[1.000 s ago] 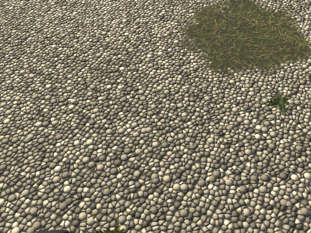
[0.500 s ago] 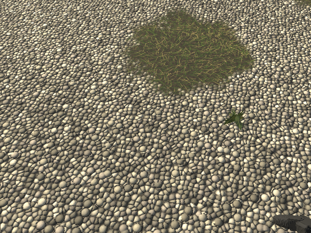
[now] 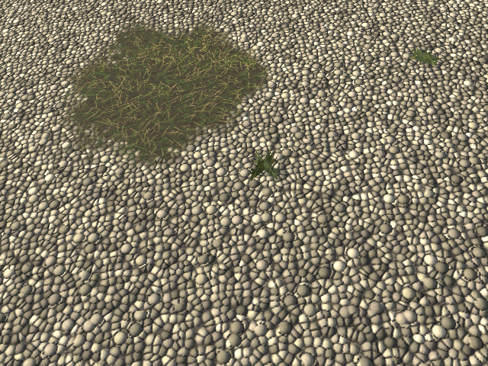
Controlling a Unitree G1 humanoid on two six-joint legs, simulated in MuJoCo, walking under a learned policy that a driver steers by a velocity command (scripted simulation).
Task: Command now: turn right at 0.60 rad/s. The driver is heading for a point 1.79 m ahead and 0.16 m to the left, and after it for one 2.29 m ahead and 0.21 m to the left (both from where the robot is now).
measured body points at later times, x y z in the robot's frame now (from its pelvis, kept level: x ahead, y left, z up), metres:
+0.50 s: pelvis +0.01 +0.03 +0.00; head +0.04 +0.04 +0.45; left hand +0.22 +0.27 -0.10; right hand +0.10 -0.27 -0.09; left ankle +0.03 +0.14 -0.74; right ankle -0.03 -0.10 -0.69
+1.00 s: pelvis +0.00 +0.00 +0.00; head +0.00 -0.01 +0.45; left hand +0.17 +0.21 -0.12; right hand +0.04 -0.29 -0.13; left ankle +0.03 +0.14 -0.74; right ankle -0.04 -0.12 -0.74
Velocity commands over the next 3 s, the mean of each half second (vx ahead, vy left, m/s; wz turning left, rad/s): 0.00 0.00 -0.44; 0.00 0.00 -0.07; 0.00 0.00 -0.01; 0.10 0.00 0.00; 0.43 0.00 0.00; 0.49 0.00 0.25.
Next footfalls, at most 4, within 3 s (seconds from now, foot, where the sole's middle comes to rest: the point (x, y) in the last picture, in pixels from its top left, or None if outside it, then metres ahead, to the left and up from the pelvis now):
0.36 left None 0.07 0.13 -0.77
0.66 right None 0.00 -0.13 -0.77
2.42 right None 0.38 -0.19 -0.77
2.96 left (280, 272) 0.73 -0.01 -0.77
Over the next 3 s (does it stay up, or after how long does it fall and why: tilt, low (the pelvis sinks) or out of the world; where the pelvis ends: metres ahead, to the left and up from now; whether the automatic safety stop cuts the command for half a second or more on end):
stays up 0.57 -0.08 -0.02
